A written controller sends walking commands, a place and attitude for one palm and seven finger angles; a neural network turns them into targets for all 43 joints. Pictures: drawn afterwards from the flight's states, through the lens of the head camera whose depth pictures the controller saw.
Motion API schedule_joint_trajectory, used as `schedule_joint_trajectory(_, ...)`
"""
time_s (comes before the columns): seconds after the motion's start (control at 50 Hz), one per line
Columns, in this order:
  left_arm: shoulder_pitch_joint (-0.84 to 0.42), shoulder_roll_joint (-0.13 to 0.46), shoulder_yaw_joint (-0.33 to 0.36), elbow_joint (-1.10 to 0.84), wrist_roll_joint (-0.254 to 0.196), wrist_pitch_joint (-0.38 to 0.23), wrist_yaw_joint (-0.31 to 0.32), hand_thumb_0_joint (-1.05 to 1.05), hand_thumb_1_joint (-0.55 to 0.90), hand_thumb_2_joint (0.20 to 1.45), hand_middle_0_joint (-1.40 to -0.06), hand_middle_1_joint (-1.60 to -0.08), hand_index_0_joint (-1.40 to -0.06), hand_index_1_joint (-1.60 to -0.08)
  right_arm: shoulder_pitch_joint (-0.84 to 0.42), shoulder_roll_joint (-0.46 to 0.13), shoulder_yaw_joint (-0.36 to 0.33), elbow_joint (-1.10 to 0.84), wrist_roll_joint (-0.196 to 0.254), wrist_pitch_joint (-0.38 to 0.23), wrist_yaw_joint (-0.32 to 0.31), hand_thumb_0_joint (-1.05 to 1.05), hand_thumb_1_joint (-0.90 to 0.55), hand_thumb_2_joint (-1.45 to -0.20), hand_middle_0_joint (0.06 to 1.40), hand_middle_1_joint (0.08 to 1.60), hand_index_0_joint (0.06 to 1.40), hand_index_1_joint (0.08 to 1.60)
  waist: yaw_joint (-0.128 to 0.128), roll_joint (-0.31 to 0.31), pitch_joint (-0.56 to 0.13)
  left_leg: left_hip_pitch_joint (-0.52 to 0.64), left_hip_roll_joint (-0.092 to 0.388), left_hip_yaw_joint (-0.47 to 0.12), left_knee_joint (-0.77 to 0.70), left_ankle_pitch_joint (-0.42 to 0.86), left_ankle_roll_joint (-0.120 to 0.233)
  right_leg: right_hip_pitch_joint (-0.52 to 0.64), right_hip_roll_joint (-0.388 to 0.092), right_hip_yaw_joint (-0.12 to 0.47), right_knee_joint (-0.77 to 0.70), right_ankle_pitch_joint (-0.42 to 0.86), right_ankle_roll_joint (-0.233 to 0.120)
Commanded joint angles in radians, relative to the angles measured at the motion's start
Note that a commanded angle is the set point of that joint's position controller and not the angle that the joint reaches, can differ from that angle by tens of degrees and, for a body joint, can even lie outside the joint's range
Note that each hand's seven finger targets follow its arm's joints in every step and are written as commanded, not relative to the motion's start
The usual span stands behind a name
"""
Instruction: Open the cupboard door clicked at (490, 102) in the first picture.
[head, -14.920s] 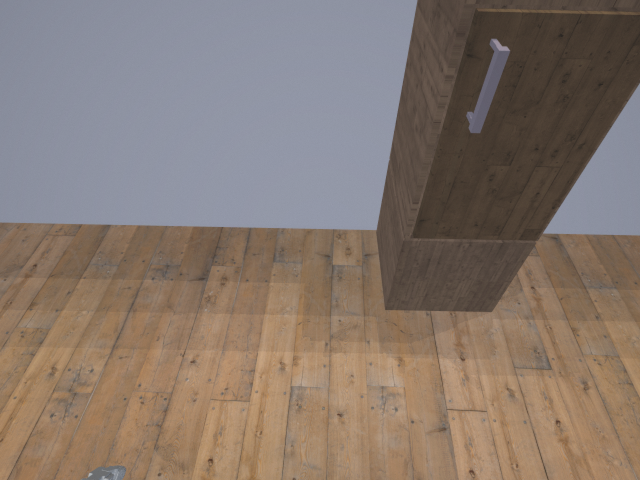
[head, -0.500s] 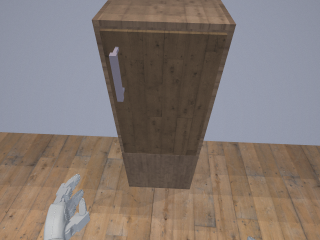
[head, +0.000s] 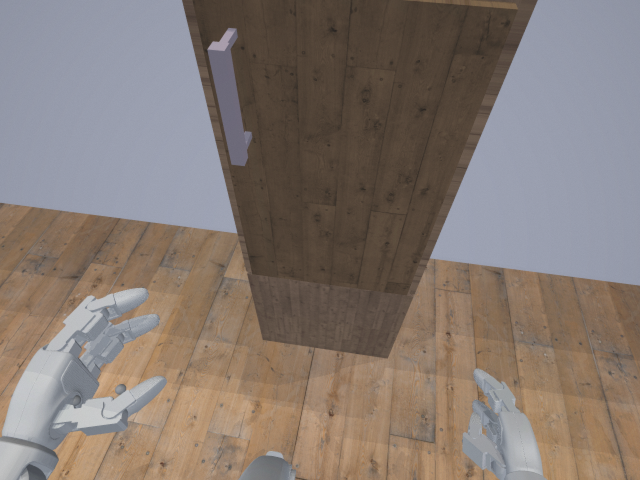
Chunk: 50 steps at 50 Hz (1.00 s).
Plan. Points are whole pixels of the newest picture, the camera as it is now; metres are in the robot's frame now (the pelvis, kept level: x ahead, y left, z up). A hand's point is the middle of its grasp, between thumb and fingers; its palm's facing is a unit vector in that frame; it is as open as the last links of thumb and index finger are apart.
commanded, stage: raise the hand with hooked fingers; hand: left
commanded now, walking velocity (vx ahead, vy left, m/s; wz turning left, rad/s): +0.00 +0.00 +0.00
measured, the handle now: (235, 102) +0.53 +0.18 +0.18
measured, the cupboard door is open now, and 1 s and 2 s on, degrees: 0 0 0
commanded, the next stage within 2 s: move the hooked fingers beside the handle in 1.42 s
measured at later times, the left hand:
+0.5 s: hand (72, 302) +0.25 +0.27 +0.14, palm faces -0.02 -1.00 -0.07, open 13.1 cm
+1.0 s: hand (40, 208) +0.30 +0.30 +0.21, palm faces +0.00 -1.00 -0.06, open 14.0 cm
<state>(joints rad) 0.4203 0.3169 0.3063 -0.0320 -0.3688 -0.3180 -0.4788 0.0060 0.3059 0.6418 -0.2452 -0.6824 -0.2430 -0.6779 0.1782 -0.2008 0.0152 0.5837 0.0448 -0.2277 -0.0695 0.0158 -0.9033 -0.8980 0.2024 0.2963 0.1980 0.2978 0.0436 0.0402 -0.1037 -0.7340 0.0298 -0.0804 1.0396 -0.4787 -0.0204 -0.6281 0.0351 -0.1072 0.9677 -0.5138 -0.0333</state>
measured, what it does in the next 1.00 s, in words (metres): rises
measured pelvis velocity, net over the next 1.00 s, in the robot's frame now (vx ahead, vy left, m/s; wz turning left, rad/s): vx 0.00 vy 0.02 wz -0.01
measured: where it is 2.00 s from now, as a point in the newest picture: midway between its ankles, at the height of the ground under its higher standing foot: outside the picture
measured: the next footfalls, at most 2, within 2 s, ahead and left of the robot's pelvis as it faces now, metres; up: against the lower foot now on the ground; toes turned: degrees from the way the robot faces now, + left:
none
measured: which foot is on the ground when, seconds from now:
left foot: down 0.00-1.00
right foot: down 0.00-1.00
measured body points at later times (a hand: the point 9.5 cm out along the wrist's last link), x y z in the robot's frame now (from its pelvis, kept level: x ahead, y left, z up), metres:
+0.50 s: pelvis +0.00 +0.03 +0.03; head +0.01 +0.04 +0.48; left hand +0.24 +0.33 +0.15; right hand +0.17 -0.22 -0.02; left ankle +0.02 +0.13 -0.68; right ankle -0.02 -0.10 -0.68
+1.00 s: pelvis +0.00 +0.02 +0.05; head +0.00 +0.02 +0.50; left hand +0.30 +0.35 +0.21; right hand +0.17 -0.22 -0.02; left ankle +0.02 +0.13 -0.68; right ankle -0.01 -0.10 -0.68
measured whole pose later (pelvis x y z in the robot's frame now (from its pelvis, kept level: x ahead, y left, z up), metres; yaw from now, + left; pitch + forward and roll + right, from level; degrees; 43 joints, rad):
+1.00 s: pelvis +0.00 +0.02 +0.05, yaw -1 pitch +1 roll -2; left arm -0.15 0.50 0.45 0.28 -0.35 0.04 -0.49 -0.02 -0.50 0.30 -0.30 -1.20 -0.30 -1.20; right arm 0.27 -0.27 0.07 0.60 0.08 -0.21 -0.12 0.02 -0.90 -0.90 0.20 0.30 0.20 0.30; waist 0.02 0.04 -0.05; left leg -0.34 0.00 -0.02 0.63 -0.30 0.02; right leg -0.26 0.01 -0.05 0.57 -0.33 0.00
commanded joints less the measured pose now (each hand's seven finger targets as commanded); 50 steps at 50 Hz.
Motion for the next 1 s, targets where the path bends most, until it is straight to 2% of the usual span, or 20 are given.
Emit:
schedule_joint_trajectory(0.0, 0.028, 0.188, 0.197, -0.147, -0.073, 0.025, 0.010, 0.000, 0.083, 0.550, -0.258, -0.825, -0.258, -0.825, -0.026, -0.150, -0.066, -0.183, 0.007, -0.060, -0.021, 0.000, -0.900, -0.900, 0.200, 0.300, 0.200, 0.300, -0.007, -0.051, -0.225, 0.183, -0.036, 0.037, -0.177, 0.392, 0.049, 0.204, -0.047, 0.128, -0.226, 0.533, 0.060)
schedule_joint_trajectory(0.02, 0.014, 0.179, 0.189, -0.171, -0.079, 0.020, 0.019, 0.000, 0.060, 0.540, -0.260, -0.840, -0.260, -0.840, -0.021, -0.151, -0.064, -0.185, 0.005, -0.064, -0.018, 0.000, -0.900, -0.900, 0.200, 0.300, 0.200, 0.300, -0.007, -0.033, -0.226, 0.202, -0.038, 0.038, -0.191, 0.402, 0.049, 0.204, -0.045, 0.116, -0.226, 0.545, 0.059)
schedule_joint_trajectory(0.06, 0.005, 0.178, 0.195, -0.128, -0.082, 0.018, 0.028, 0.000, 0.013, 0.520, -0.263, -0.870, -0.263, -0.870, -0.021, -0.155, -0.063, -0.182, 0.002, -0.069, -0.016, 0.000, -0.900, -0.900, 0.200, 0.300, 0.200, 0.300, -0.006, -0.076, -0.175, 0.197, -0.037, 0.035, -0.208, 0.396, 0.047, 0.194, -0.037, 0.109, -0.238, 0.530, 0.055)
schedule_joint_trajectory(0.08, -0.011, 0.172, 0.182, -0.128, -0.081, 0.010, 0.027, 0.000, -0.010, 0.510, -0.265, -0.885, -0.265, -0.885, -0.005, -0.161, -0.061, -0.182, 0.004, -0.071, -0.014, 0.000, -0.900, -0.900, 0.200, 0.300, 0.200, 0.300, -0.016, -0.082, -0.176, 0.199, -0.038, 0.039, -0.218, 0.384, 0.047, 0.188, -0.039, 0.109, -0.245, 0.515, 0.058)
schedule_joint_trajectory(0.12, -0.027, 0.168, 0.161, -0.134, -0.073, 0.000, 0.025, 0.000, -0.057, 0.490, -0.268, -0.915, -0.268, -0.915, 0.010, -0.170, -0.063, -0.184, 0.007, -0.080, -0.011, 0.000, -0.900, -0.900, 0.200, 0.300, 0.200, 0.300, -0.020, -0.041, -0.183, 0.231, -0.039, 0.047, -0.238, 0.369, 0.049, 0.167, -0.033, 0.094, -0.251, 0.455, 0.050)
schedule_joint_trajectory(0.16, -0.064, 0.194, 0.164, -0.133, -0.069, 0.002, 0.026, 0.000, -0.103, 0.470, -0.272, -0.945, -0.272, -0.945, 0.011, -0.182, -0.063, -0.184, 0.008, -0.088, -0.013, 0.000, -0.900, -0.900, 0.200, 0.300, 0.200, 0.300, -0.019, -0.039, -0.154, 0.249, -0.036, 0.044, -0.255, 0.367, 0.051, 0.164, -0.023, 0.083, -0.260, 0.410, 0.035)
schedule_joint_trajectory(0.2, -0.101, 0.202, 0.147, -0.185, -0.059, -0.001, 0.032, 0.000, -0.150, 0.450, -0.275, -0.975, -0.275, -0.975, 0.021, -0.186, -0.059, -0.186, 0.011, -0.097, -0.013, 0.000, -0.900, -0.900, 0.200, 0.300, 0.200, 0.300, -0.020, 0.014, -0.180, 0.297, -0.035, 0.046, -0.285, 0.361, 0.053, 0.161, -0.017, 0.061, -0.265, 0.366, 0.026)
schedule_joint_trajectory(0.24, -0.143, 0.219, 0.150, -0.190, -0.050, 0.009, 0.051, 0.000, -0.197, 0.430, -0.278, -1.005, -0.278, -1.005, 0.025, -0.189, -0.055, -0.181, 0.013, -0.100, -0.020, 0.000, -0.900, -0.900, 0.200, 0.300, 0.200, 0.300, -0.027, 0.024, -0.149, 0.315, -0.030, 0.039, -0.311, 0.335, 0.053, 0.146, -0.014, 0.047, -0.277, 0.323, 0.022)
schedule_joint_trajectory(0.26, -0.174, 0.245, 0.167, -0.191, -0.050, 0.016, 0.059, 0.000, -0.220, 0.420, -0.280, -1.020, -0.280, -1.020, 0.024, -0.195, -0.055, -0.176, 0.012, -0.099, -0.024, 0.000, -0.900, -0.900, 0.200, 0.300, 0.200, 0.300, -0.025, 0.004, -0.137, 0.318, -0.028, 0.034, -0.319, 0.332, 0.053, 0.154, -0.009, 0.047, -0.283, 0.314, 0.019)
schedule_joint_trajectory(0.34, -0.250, 0.257, 0.165, -0.202, -0.035, 0.047, 0.083, 0.000, -0.313, 0.380, -0.287, -1.080, -0.287, -1.080, 0.019, -0.193, -0.042, -0.176, 0.019, -0.097, -0.031, 0.000, -0.900, -0.900, 0.200, 0.300, 0.200, 0.300, -0.023, 0.088, -0.125, 0.375, -0.021, 0.020, -0.375, 0.305, 0.045, 0.164, -0.010, 0.028, -0.301, 0.271, 0.012)
schedule_joint_trajectory(0.36, -0.272, 0.273, 0.178, -0.192, -0.036, 0.062, 0.086, 0.000, -0.337, 0.370, -0.288, -1.095, -0.288, -1.095, 0.020, -0.197, -0.041, -0.174, 0.016, -0.094, -0.032, 0.000, -0.900, -0.900, 0.200, 0.300, 0.200, 0.300, -0.019, 0.072, -0.122, 0.377, -0.023, 0.018, -0.380, 0.312, 0.046, 0.185, -0.007, 0.030, -0.312, 0.281, 0.009)
schedule_joint_trajectory(0.4, -0.306, 0.269, 0.164, -0.184, -0.032, 0.088, 0.083, 0.000, -0.383, 0.350, -0.292, -1.125, -0.292, -1.125, 0.015, -0.194, -0.034, -0.175, 0.020, -0.093, -0.034, 0.000, -0.900, -0.900, 0.200, 0.300, 0.200, 0.300, -0.022, 0.094, -0.117, 0.402, -0.022, 0.015, -0.401, 0.310, 0.043, 0.193, -0.008, 0.027, -0.325, 0.284, 0.010)
schedule_joint_trajectory(0.46, -0.364, 0.294, 0.176, -0.110, -0.028, 0.145, 0.073, 0.000, -0.453, 0.320, -0.297, -1.170, -0.297, -1.170, 0.012, -0.202, -0.027, -0.171, 0.021, -0.084, -0.038, 0.000, -0.900, -0.900, 0.200, 0.300, 0.200, 0.300, -0.019, 0.066, -0.066, 0.397, -0.019, 0.008, -0.429, 0.293, 0.041, 0.209, -0.002, 0.023, -0.352, 0.280, 0.009)
schedule_joint_trajectory(0.5, -0.428, 0.300, 0.176, -0.109, -0.027, 0.171, 0.063, 0.000, -0.500, 0.300, -0.300, -1.200, -0.300, -1.200, 0.004, -0.199, -0.022, -0.174, 0.024, -0.078, -0.040, 0.000, -0.900, -0.900, 0.200, 0.300, 0.200, 0.300, -0.022, 0.080, -0.075, 0.425, -0.020, 0.008, -0.443, 0.294, 0.041, 0.219, -0.003, 0.025, -0.366, 0.284, 0.010)
schedule_joint_trajectory(0.66, -0.627, 0.359, 0.192, -0.030, -0.012, 0.247, 0.036, 0.000, -0.500, 0.300, -0.300, -1.200, -0.300, -1.200, -0.008, -0.200, -0.004, -0.164, 0.024, -0.064, -0.054, 0.000, -0.900, -0.900, 0.200, 0.300, 0.200, 0.300, -0.024, 0.059, -0.065, 0.481, -0.022, 0.002, -0.483, 0.295, 0.043, 0.260, -0.003, 0.034, -0.420, 0.294, 0.006)
schedule_joint_trajectory(0.7, -0.683, 0.368, 0.192, -0.032, -0.004, 0.255, 0.030, 0.000, -0.500, 0.300, -0.300, -1.200, -0.300, -1.200, -0.013, -0.197, -0.002, -0.162, 0.026, -0.063, -0.057, 0.000, -0.900, -0.900, 0.200, 0.300, 0.200, 0.300, -0.028, 0.089, -0.090, 0.510, -0.023, 0.003, -0.491, 0.312, 0.043, 0.265, -0.005, 0.034, -0.425, 0.307, 0.006)
schedule_joint_trajectory(0.76, -0.729, 0.408, 0.216, 0.014, -0.003, 0.267, 0.022, 0.000, -0.500, 0.300, -0.300, -1.200, -0.300, -1.200, -0.013, -0.198, 0.002, -0.154, 0.025, -0.059, -0.060, 0.000, -0.900, -0.900, 0.200, 0.300, 0.200, 0.300, -0.024, 0.053, -0.085, 0.519, -0.023, 0.004, -0.502, 0.324, 0.046, 0.289, -0.005, 0.038, -0.447, 0.318, 0.004)
schedule_joint_trajectory(0.9, -0.873, 0.457, 0.232, 0.096, 0.002, 0.297, -0.003, 0.000, -0.500, 0.300, -0.300, -1.200, -0.300, -1.200, -0.018, -0.201, 0.003, -0.146, 0.033, -0.050, -0.065, 0.000, -0.900, -0.900, 0.200, 0.300, 0.200, 0.300, -0.027, 0.074, -0.111, 0.550, -0.033, 0.016, -0.518, 0.349, 0.051, 0.322, -0.012, 0.051, -0.480, 0.354, 0.004)
schedule_joint_trajectory(0.96, -0.762, 0.417, 0.216, 0.188, -0.007, 0.321, -0.025, 0.000, -0.500, 0.300, -0.300, -1.200, -0.300, -1.200, -0.005, -0.205, -0.004, -0.151, 0.034, -0.044, -0.055, 0.000, -0.900, -0.900, 0.200, 0.300, 0.200, 0.300, -0.016, 0.002, -0.099, 0.525, -0.035, 0.030, -0.507, 0.381, 0.055, 0.340, -0.012, 0.056, -0.484, 0.401, 0.007)
schedule_joint_trajectory(0.98, -0.768, 0.414, 0.213, 0.172, -0.008, 0.323, -0.028, 0.000, -0.500, 0.300, -0.300, -1.200, -0.300, -1.200, -0.011, -0.207, -0.006, -0.156, 0.035, -0.042, -0.052, 0.000, -0.900, -0.900, 0.200, 0.300, 0.200, 0.300, -0.016, 0.015, -0.108, 0.525, -0.038, 0.034, -0.506, 0.390, 0.055, 0.340, -0.015, 0.057, -0.479, 0.417, 0.008)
